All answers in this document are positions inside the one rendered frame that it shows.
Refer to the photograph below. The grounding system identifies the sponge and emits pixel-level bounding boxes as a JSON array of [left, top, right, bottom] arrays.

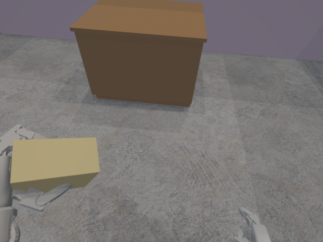
[[10, 137, 100, 193]]

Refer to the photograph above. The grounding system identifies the table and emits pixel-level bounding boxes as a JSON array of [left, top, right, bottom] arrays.
[[69, 0, 207, 107]]

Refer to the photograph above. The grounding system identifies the left robot forearm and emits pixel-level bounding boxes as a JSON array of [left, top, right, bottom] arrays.
[[0, 207, 20, 242]]

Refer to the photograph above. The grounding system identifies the robot right hand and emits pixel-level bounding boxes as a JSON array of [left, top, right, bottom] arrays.
[[235, 207, 272, 242]]

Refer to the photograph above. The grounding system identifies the robot left hand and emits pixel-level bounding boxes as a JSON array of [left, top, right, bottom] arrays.
[[0, 124, 72, 212]]

